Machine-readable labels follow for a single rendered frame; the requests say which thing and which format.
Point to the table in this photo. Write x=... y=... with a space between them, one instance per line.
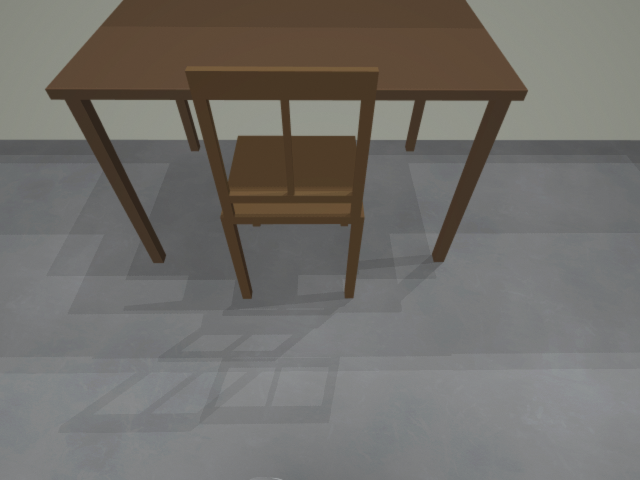
x=425 y=50

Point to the chair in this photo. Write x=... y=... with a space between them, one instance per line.
x=288 y=179

